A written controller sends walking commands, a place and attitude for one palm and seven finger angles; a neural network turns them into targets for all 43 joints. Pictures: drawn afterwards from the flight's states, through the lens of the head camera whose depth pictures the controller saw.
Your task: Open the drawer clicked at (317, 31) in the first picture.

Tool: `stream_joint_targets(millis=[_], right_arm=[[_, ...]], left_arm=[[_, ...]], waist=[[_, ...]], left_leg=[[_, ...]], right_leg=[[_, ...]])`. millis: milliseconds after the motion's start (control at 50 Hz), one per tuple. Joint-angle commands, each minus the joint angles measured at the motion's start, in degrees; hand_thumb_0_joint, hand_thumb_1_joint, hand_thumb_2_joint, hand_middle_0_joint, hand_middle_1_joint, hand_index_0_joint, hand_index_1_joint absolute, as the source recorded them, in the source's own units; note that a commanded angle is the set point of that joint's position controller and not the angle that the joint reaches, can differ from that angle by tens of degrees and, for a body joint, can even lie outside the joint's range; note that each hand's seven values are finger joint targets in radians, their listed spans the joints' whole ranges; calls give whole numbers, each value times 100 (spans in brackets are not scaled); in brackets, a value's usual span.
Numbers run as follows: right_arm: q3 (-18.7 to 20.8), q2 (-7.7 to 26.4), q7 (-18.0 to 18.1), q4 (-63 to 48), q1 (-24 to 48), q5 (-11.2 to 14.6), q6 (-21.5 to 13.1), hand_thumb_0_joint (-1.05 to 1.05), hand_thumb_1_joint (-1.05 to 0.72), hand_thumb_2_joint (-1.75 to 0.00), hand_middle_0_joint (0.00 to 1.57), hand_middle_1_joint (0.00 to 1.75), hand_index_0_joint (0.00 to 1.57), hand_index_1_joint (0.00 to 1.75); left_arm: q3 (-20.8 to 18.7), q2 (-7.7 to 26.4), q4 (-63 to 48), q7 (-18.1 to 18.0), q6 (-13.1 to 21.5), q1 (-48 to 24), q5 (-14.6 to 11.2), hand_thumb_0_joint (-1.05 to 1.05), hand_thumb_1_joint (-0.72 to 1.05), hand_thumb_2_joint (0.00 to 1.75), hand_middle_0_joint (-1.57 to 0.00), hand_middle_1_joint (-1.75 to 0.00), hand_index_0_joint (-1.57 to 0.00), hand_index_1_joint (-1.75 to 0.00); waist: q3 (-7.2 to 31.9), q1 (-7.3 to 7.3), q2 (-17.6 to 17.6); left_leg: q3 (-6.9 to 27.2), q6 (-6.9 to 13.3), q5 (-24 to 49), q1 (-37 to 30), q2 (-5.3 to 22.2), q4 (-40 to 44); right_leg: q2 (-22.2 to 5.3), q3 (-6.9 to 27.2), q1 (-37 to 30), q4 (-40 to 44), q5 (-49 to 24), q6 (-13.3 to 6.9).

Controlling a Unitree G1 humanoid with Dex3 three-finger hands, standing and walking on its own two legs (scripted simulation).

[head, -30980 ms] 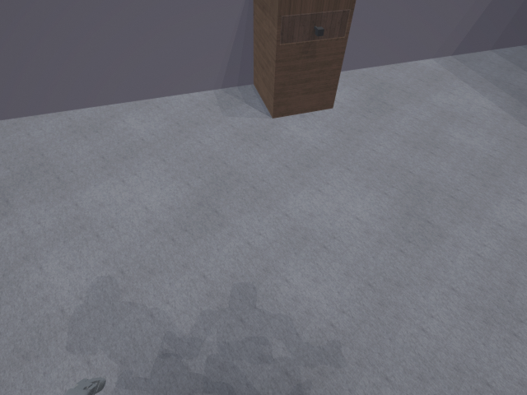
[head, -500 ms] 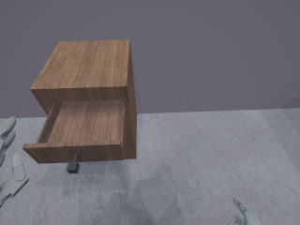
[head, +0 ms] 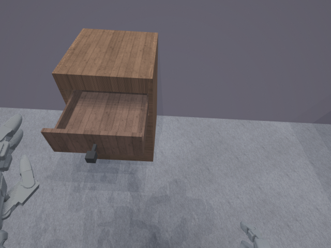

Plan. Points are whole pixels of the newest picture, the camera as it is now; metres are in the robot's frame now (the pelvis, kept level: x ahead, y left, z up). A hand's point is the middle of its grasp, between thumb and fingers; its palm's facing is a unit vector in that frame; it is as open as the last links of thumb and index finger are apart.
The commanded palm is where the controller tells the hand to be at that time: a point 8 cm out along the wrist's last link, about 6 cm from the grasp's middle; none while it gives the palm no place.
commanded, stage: stop stepping back and stand still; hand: left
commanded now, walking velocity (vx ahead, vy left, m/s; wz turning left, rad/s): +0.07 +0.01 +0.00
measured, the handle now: (92, 152) +0.48 +0.32 -0.22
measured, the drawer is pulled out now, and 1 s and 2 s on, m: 0.25 0.25 0.25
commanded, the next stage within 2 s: let the arm hang, fingers relaxed in 0.68 s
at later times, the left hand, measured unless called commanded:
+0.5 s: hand (38, 160) +0.23 +0.25 +0.15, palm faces +0.28 -0.84 -0.46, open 7.5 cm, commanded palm +0.17 +0.30 +0.18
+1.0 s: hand out of the picture +0.14 +0.23 -0.14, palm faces -0.02 -0.96 -0.27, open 7.4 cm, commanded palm none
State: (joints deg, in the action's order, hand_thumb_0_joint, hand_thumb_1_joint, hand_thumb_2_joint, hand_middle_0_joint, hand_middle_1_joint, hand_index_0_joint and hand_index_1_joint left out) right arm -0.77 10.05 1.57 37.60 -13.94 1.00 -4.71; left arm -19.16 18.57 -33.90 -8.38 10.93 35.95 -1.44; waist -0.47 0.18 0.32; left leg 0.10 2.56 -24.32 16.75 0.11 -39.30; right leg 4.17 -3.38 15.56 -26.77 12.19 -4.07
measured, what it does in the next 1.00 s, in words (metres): stands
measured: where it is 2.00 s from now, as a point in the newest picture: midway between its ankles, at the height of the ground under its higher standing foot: outside the picture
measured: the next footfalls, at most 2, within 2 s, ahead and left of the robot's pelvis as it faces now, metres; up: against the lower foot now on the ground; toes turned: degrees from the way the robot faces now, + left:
none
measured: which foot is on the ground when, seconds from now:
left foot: down 0.00-1.00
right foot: down 0.00-1.00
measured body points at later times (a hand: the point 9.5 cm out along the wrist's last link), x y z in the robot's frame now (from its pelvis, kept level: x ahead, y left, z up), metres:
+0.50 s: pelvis +0.03 +0.02 +0.00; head +0.07 +0.04 +0.45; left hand +0.21 +0.30 +0.18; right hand +0.21 -0.21 -0.07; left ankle -0.01 +0.10 -0.73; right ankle +0.01 -0.08 -0.73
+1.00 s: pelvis +0.02 +0.03 +0.00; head +0.04 +0.04 +0.45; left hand +0.14 +0.28 -0.12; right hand +0.13 -0.22 -0.12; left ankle -0.01 +0.10 -0.73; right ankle +0.01 -0.08 -0.73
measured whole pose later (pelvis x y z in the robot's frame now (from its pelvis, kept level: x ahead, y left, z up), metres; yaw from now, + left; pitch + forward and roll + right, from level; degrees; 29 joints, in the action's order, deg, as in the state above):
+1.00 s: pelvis +0.02 +0.03 +0.00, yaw -1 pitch +0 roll +0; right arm -0.2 13.5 0.1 47.6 -9.2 -1.0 -0.7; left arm -1.9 13.3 37.9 -1.1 -3.7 15.1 2.1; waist -1.9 -1.4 0.4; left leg -3.1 4.5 -19.0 12.5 -3.7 -31.2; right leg -0.2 -0.5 15.4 -32.6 17.4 0.0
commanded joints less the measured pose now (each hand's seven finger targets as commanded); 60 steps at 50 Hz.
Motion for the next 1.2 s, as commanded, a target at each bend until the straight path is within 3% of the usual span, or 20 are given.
stream_joint_targets(millis=[0,20,40,60,80,100,160,200,260,300,460,740,760,780,800,840,880,980,1080,1180], right_arm=[[348,676,134,-957,677,-63,-266,0,-90,-90,20,30,20,30],[297,684,168,-952,626,-81,-280,0,-90,-90,20,30,20,30],[294,752,200,-981,595,-93,-321,0,-90,-90,20,30,20,30],[325,878,218,-1045,642,-121,-356,0,-90,-90,20,30,20,30],[300,814,210,-1055,697,-76,-372,0,-90,-90,20,30,20,30],[263,665,213,-1019,743,-67,-401,0,-90,-90,20,30,20,30],[255,753,190,-971,709,-52,-503,0,-90,-90,20,30,20,30],[306,842,150,-1009,691,-31,-525,0,-90,-90,20,30,20,30],[391,864,77,-1041,592,24,-450,0,-90,-90,20,30,20,30],[374,830,84,-1057,617,17,-379,0,-90,-90,20,30,20,30],[335,775,161,-1175,756,18,-253,0,-90,-90,20,30,20,30],[315,801,176,-1308,822,14,-115,0,-90,-90,20,30,20,30],[648,1682,-269,24,1055,105,-387,0,-90,-90,20,30,20,30],[626,1298,-279,220,403,-54,-138,0,-90,-90,20,30,20,30],[562,1187,-232,201,253,-122,-85,0,-90,-90,20,30,20,30],[448,1201,-190,118,255,-167,95,0,-90,-90,20,30,20,30],[396,1199,-141,226,340,-213,181,0,-90,-90,20,30,20,30],[173,931,-38,944,284,-231,381,0,-90,-90,20,30,20,30],[100,659,44,1589,-80,-214,423,0,-90,-90,20,30,20,30],[102,527,79,2074,-627,-171,441,0,-90,-90,20,30,20,30]], left_arm=[[-729,1181,-1380,-194,381,-388,-7,0,90,90,-20,-30,-20,-30],[-684,1140,-1386,-208,394,-289,10,0,90,90,-20,-30,-20,-30],[-656,1091,-1378,-216,407,-168,-9,0,90,90,-20,-30,-20,-30],[-636,1057,-1464,-217,451,-135,-37,0,90,90,-20,-30,-20,-30],[-802,1128,-1408,-242,459,-41,-32,0,90,90,-20,-30,-20,-30],[-975,1294,-1413,-234,427,-31,8,0,90,90,-20,-30,-20,-30],[-860,1127,-1223,-168,406,153,-12,0,90,90,-20,-30,-20,-30],[-861,1133,-1256,-106,474,221,-36,0,90,90,-20,-30,-20,-30],[-830,1076,-1222,-83,561,476,-128,0,90,90,-20,-30,-20,-30],[-899,1153,-1262,-105,583,523,-161,0,90,90,-20,-30,-20,-30],[-926,1199,-1379,-119,532,383,-167,0,90,90,-20,-30,-20,-30],[-818,1124,-1303,-84,441,323,-185,0,90,90,-20,-30,-20,-30],[1496,346,3608,598,-494,-729,397,0,90,90,-20,-30,-20,-30],[1251,163,3941,672,-901,-575,452,0,90,90,-20,-30,-20,-30],[1413,17,4139,685,-952,-776,418,0,90,90,-20,-30,-20,-30],[1413,115,4708,708,-998,-1121,408,0,90,90,-20,-30,-20,-30],[1460,208,5499,712,-1045,-1476,388,0,90,90,-20,-30,-20,-30],[1655,159,7421,660,-1206,-1997,283,0,90,90,-20,-30,-20,-30],[1687,-137,8628,685,-1175,-1774,256,0,90,90,-20,-30,-20,-30],[1796,-293,9242,665,-1120,-1652,225,0,90,90,-20,-30,-20,-30]], waist=[[293,-256,492],[258,-265,229],[160,-238,-294],[32,-199,-1011],[29,-132,-1228],[17,-107,-1177],[-193,-83,-648],[73,-133,-424],[725,-155,-153],[770,-179,-130],[717,-123,-479],[693,-111,-399],[-11,-322,-263],[620,-237,-194],[765,-204,246],[654,-119,676],[487,-68,1066],[7,0,-268],[-120,25,-951],[-173,-42,-452]], left_leg=[[10,46,114,-37,81,575],[-46,85,284,-414,51,1265],[288,194,150,-519,264,1968],[1229,412,-16,-408,852,2449],[1851,600,-371,44,1392,2734],[1809,590,-442,373,1483,2853],[970,375,1742,370,1092,2092],[612,105,2506,214,697,1678],[309,-54,2253,14,387,1230],[254,-97,2324,-122,327,1204],[383,-134,3817,-747,586,1532],[300,-217,3225,-475,460,1640],[272,-168,3248,-311,367,814],[256,-165,3141,-767,534,908],[365,-33,3326,-830,596,853],[660,178,3104,-405,631,1002],[591,132,2940,-321,474,1009],[561,56,2582,-440,472,1746],[570,91,1486,-404,463,2095],[589,108,1501,-581,525,2131]], right_leg=[[-1705,1995,-46,1418,1985,-307],[-1417,1541,101,1147,1927,-186],[-988,1168,125,639,1687,30],[-445,761,217,-191,1219,281],[-292,411,38,-825,976,487],[-360,399,-114,-1120,934,498],[-423,231,-662,-10,262,496],[-531,325,-1244,312,-1228,400],[-864,948,-1658,247,-2147,284],[-960,1044,-1574,240,-2531,230],[-576,404,-1188,-52,-2009,354],[-621,466,-1365,129,-2083,326],[-1018,309,-105,-612,-2051,175],[-944,598,118,-485,-1321,161],[-850,453,161,-558,-1049,165],[-840,507,-188,-556,-1067,208],[-990,784,-448,-365,-1604,145],[-845,837,-660,35,-763,198],[-800,800,-857,516,-255,148],[-840,763,-783,669,-341,137]])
